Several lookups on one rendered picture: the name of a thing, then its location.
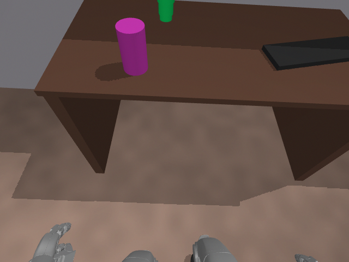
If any desk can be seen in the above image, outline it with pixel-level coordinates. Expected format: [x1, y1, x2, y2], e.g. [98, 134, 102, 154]
[34, 0, 349, 181]

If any left robot hand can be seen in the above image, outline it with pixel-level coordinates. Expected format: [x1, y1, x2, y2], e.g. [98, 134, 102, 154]
[33, 223, 76, 262]

